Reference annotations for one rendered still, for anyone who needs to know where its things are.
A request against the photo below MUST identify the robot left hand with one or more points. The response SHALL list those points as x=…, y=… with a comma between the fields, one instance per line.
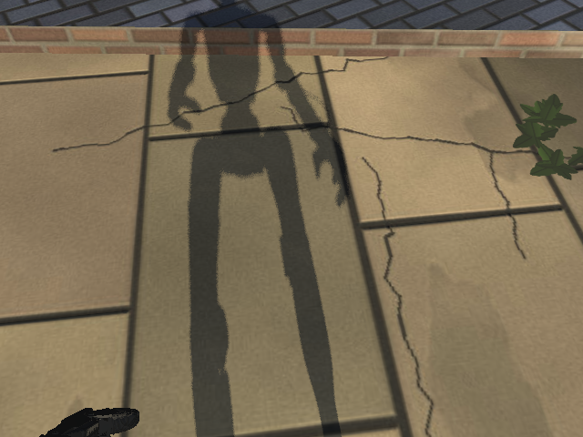
x=99, y=423

